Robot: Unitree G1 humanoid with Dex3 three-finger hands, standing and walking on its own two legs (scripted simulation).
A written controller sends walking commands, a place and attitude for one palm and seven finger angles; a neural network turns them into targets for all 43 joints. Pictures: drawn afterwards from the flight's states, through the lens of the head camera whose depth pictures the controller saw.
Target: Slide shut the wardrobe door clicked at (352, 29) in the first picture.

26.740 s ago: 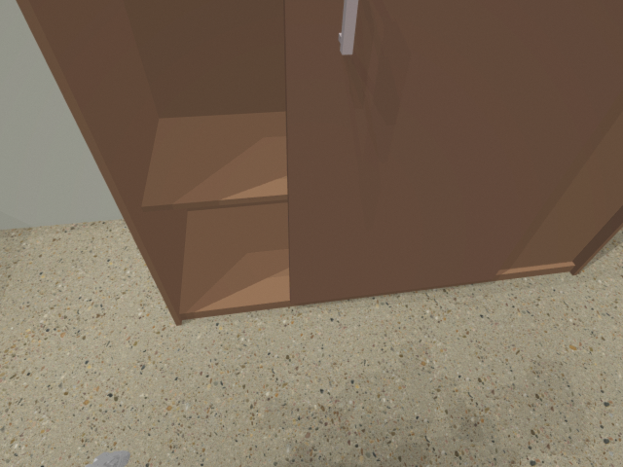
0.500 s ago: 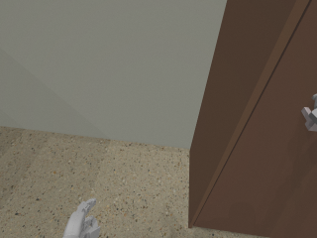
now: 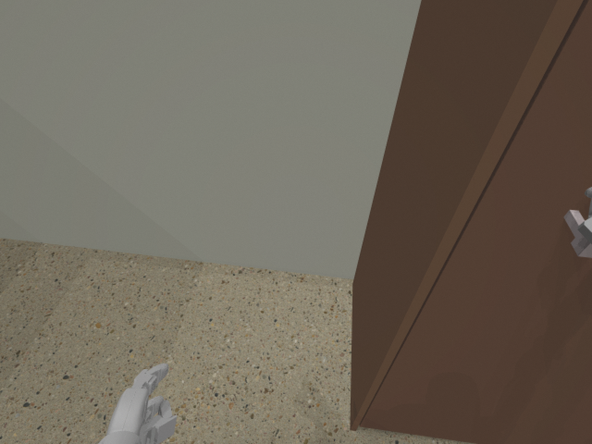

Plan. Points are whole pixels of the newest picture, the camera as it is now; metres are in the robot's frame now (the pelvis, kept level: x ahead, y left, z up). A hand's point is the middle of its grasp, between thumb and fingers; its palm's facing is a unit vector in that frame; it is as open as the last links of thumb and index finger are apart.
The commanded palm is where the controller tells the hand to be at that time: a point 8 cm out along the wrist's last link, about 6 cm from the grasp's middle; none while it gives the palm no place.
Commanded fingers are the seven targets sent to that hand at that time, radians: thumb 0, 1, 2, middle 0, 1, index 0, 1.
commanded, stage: stop walking and hold the door there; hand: right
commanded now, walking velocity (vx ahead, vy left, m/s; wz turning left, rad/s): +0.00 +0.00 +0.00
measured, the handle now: out of the picture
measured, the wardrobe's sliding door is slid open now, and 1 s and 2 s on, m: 0.00 0.00 0.00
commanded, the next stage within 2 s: loosen the grip on the handle in 1.50 s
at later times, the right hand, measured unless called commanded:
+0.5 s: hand out of the picture +0.29 -0.27 +0.24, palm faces +0.45 +0.87 -0.20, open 7.0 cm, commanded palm +0.24 -0.30 +0.23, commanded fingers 0.00 -0.90 -0.90 0.45 1.40 0.45 1.40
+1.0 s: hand out of the picture +0.28 -0.27 +0.24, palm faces +0.43 +0.88 -0.17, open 6.9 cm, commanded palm +0.24 -0.30 +0.23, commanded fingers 0.00 -0.90 -0.90 0.45 1.40 0.45 1.40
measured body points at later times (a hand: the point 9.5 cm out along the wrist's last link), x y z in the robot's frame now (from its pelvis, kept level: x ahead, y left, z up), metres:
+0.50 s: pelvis -0.02 -0.04 -0.01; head +0.00 -0.02 +0.44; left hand +0.15 +0.19 -0.11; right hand +0.26 -0.31 +0.25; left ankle -0.02 +0.11 -0.72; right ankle -0.01 -0.08 -0.74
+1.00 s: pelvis -0.02 -0.03 +0.00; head -0.02 -0.03 +0.45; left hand +0.17 +0.21 -0.08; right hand +0.25 -0.31 +0.25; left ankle -0.01 +0.08 -0.74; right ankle -0.01 -0.08 -0.74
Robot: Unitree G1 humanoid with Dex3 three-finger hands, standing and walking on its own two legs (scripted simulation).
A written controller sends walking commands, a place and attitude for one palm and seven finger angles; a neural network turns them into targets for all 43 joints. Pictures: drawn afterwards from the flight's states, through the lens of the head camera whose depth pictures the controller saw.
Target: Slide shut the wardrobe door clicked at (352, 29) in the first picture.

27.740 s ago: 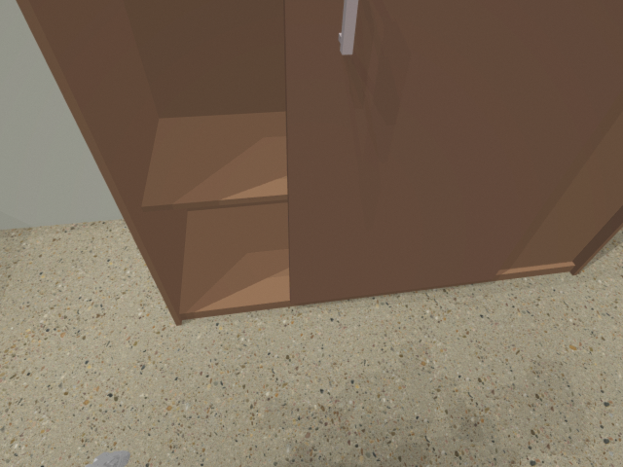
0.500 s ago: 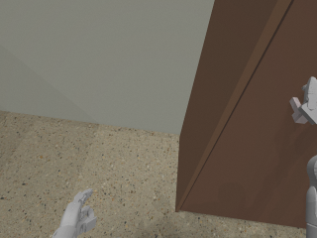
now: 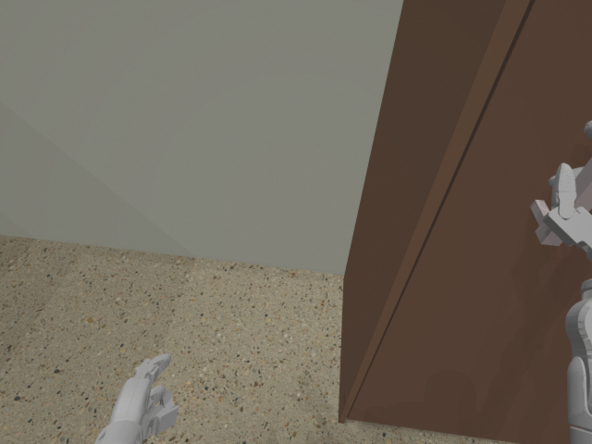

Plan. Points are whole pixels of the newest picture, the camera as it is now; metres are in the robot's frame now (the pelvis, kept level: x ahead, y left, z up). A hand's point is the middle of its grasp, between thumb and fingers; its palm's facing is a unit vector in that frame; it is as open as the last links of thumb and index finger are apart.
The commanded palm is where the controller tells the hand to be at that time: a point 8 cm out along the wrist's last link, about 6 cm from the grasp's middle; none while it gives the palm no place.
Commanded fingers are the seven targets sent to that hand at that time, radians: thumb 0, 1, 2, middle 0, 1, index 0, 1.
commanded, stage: stop walking and hold the door there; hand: right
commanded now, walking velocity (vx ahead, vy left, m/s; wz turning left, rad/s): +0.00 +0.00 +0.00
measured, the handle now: (583, 170) +0.33 -0.26 +0.27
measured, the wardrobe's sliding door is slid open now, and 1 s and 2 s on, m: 0.00 0.00 0.00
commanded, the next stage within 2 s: loosen the grip on the handle in 0.50 s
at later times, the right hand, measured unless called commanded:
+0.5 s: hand (561, 206) +0.30 -0.24 +0.24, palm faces +0.45 +0.87 -0.17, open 6.9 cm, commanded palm +0.26 -0.28 +0.23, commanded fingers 0.00 -0.90 -0.90 0.45 1.40 0.45 1.40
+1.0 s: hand (576, 205) +0.30 -0.25 +0.25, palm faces +0.53 +0.83 -0.15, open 13.1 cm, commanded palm +0.25 -0.28 +0.25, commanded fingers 0.00 0.55 -0.20 0.30 1.22 0.30 1.22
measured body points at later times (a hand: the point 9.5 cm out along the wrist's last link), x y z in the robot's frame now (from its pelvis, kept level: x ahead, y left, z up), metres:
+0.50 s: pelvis +0.00 +0.02 +0.00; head -0.01 +0.02 +0.45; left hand +0.17 +0.25 -0.09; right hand +0.27 -0.28 +0.25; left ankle +0.00 +0.12 -0.74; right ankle +0.00 -0.05 -0.74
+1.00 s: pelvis -0.05 +0.04 -0.01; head -0.06 +0.05 +0.44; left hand +0.13 +0.27 -0.09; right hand +0.26 -0.29 +0.25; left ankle +0.00 +0.12 -0.74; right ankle +0.00 -0.05 -0.74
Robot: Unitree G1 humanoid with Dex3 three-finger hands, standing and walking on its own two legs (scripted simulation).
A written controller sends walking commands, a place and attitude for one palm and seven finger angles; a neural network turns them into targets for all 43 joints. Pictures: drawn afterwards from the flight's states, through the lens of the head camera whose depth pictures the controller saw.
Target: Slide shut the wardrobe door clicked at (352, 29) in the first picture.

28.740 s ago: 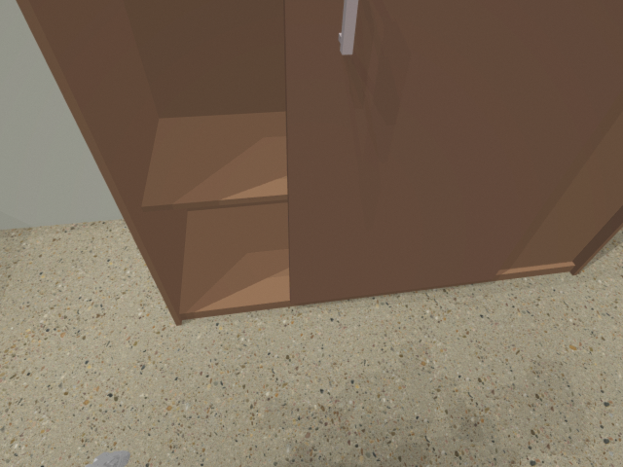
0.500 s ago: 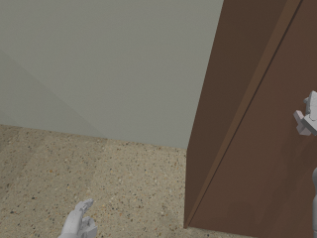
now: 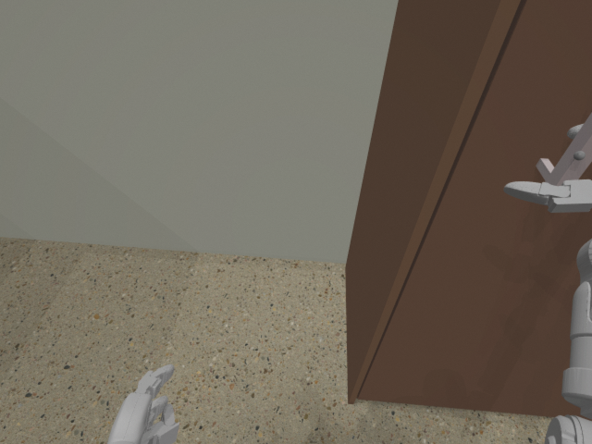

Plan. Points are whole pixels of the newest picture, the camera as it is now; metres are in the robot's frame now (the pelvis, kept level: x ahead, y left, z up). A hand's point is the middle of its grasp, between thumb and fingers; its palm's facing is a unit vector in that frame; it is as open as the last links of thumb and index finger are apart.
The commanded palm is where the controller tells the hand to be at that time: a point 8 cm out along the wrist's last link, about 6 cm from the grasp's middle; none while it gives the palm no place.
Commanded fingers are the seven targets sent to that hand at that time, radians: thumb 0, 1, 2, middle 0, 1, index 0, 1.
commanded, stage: loosen the grip on the handle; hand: right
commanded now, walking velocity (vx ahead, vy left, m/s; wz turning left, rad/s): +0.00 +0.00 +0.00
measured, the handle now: (585, 124) +0.39 -0.29 +0.28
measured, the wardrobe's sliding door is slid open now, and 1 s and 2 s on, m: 0.00 0.00 0.00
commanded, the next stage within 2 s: slip the hand off the handle in 0.18 s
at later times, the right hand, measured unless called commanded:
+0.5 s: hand out of the picture +0.35 -0.29 +0.26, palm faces +0.41 +0.90 -0.18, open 14.7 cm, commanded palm +0.31 -0.35 +0.26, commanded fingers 0.00 0.55 -0.20 0.25 1.15 0.25 1.15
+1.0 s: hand out of the picture +0.34 -0.35 +0.26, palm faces +0.46 +0.86 -0.19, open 14.7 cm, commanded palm +0.28 -0.39 +0.26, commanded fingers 0.00 0.55 -0.20 0.25 1.15 0.25 1.15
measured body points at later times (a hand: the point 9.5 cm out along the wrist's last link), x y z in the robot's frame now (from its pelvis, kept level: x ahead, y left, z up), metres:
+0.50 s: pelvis +0.04 -0.02 +0.00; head +0.04 -0.02 +0.45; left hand +0.23 +0.19 -0.08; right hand +0.33 -0.34 +0.27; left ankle +0.05 +0.07 -0.73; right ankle +0.06 -0.09 -0.73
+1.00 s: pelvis +0.04 -0.03 +0.00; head +0.05 -0.03 +0.45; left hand +0.21 +0.20 -0.09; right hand +0.31 -0.39 +0.27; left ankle +0.05 +0.07 -0.73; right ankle +0.06 -0.09 -0.73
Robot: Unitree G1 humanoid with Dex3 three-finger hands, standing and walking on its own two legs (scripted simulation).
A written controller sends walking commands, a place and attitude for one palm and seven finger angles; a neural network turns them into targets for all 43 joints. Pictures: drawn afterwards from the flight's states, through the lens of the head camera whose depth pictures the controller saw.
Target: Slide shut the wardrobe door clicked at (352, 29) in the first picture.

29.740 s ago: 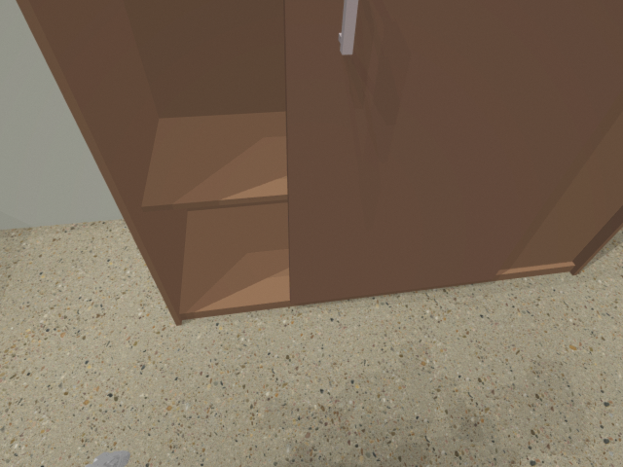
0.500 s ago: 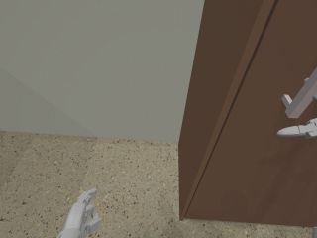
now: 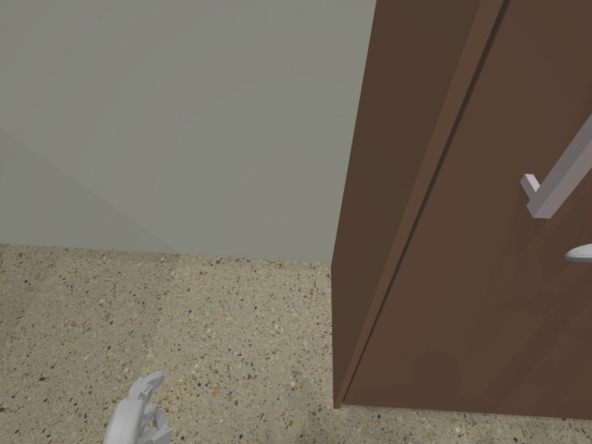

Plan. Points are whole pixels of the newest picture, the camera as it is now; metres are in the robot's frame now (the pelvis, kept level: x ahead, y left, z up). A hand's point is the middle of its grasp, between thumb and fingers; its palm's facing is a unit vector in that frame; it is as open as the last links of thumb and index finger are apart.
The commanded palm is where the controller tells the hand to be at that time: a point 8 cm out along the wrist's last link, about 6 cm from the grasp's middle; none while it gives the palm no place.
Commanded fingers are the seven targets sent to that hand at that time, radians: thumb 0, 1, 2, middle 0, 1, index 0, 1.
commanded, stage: slip the hand off the handle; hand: right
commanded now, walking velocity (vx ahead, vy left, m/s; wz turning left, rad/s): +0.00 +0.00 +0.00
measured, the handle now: (573, 141) +0.35 -0.26 +0.28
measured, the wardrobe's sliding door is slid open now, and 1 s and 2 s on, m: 0.00 0.00 0.00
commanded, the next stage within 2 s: draw the hand back to the body in 0.56 s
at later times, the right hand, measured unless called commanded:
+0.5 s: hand out of the picture +0.22 -0.31 +0.25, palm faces +0.48 +0.85 -0.22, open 14.7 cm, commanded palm +0.15 -0.35 +0.26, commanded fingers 0.00 0.55 -0.20 0.25 1.15 0.25 1.15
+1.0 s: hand out of the picture +0.19 -0.29 +0.22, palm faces +0.16 +0.98 -0.14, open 14.7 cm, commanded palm +0.14 -0.34 +0.24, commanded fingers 0.00 0.55 -0.20 0.25 1.15 0.25 1.15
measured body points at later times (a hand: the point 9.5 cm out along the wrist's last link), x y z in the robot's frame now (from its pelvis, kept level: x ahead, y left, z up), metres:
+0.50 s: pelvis +0.00 +0.00 +0.00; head -0.01 +0.00 +0.45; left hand +0.22 +0.21 -0.07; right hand +0.19 -0.36 +0.26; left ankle +0.01 +0.10 -0.73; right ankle +0.01 -0.06 -0.73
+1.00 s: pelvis +0.00 -0.01 +0.01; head -0.05 +0.01 +0.45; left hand +0.23 +0.19 -0.04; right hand +0.18 -0.34 +0.23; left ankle +0.01 +0.10 -0.73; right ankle +0.01 -0.06 -0.73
